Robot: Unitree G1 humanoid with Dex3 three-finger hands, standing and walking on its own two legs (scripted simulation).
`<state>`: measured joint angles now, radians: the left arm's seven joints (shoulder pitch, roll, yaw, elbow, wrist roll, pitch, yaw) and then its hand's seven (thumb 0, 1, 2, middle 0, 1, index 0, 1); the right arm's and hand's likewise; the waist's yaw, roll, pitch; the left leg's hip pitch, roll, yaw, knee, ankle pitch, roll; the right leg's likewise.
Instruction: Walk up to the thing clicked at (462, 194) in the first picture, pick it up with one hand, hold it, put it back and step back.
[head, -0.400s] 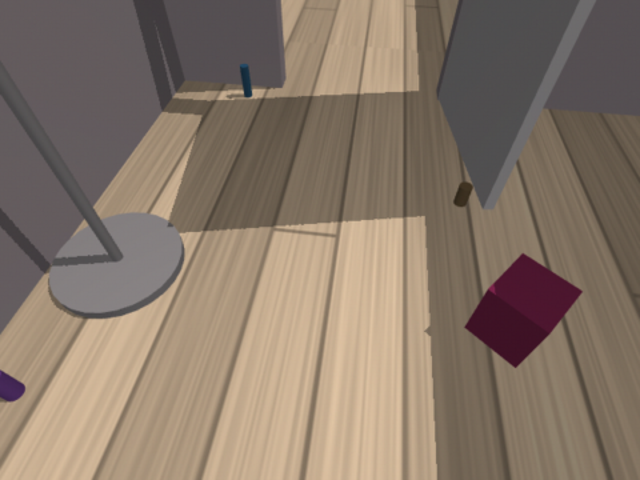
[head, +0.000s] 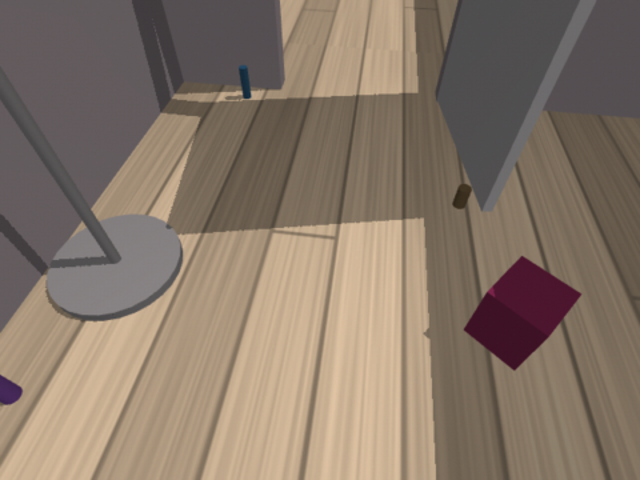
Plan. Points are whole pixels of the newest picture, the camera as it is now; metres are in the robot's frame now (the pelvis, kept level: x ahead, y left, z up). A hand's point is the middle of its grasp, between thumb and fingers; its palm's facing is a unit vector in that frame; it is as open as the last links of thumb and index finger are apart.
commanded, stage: stand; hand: left
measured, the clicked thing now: (461, 196) +1.33 -0.64 -0.73
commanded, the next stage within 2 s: walk up in 0.72 s
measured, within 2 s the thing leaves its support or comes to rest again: neither
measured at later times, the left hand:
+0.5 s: hand out of the picture +0.08 +0.25 -0.16, palm faces -0.03 -0.94 -0.33, open 7.4 cm
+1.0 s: hand (147, 442) +0.19 +0.25 -0.12, palm faces -0.21 -0.87 -0.45, open 7.4 cm
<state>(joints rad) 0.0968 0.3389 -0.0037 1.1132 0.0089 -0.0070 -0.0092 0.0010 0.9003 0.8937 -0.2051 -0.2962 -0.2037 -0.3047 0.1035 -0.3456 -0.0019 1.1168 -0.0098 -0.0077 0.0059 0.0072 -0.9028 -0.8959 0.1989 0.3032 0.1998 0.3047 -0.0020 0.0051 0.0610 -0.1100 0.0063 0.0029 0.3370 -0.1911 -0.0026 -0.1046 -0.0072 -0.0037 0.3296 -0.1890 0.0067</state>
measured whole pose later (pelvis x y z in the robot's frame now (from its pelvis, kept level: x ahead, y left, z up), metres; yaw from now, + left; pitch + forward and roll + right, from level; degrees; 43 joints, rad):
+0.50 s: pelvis +0.00 +0.00 +0.00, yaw +0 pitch -2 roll +0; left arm 0.11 0.34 0.00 1.11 0.01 -0.01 -0.01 0.00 0.90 0.89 -0.20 -0.30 -0.20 -0.30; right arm 0.11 -0.34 0.00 1.12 -0.01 -0.01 0.01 0.01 -0.90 -0.90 0.20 0.30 0.20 0.30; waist 0.00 0.01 0.06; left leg -0.10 0.00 0.00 0.33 -0.19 0.00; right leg -0.10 -0.01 -0.01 0.32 -0.19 0.01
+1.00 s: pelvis +0.05 -0.03 -0.02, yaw -14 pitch -3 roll +2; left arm 0.22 0.44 0.09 0.99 0.02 0.02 -0.12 0.01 0.90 0.89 -0.21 -0.30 -0.20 -0.30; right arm 0.18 -0.48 -0.12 0.97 -0.05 -0.04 0.08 0.01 -0.90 -0.90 0.20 0.30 0.20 0.31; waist -0.01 0.07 0.01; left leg 0.02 0.08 0.25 0.40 -0.36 -0.02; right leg -0.44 -0.14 -0.04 0.78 -0.31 0.00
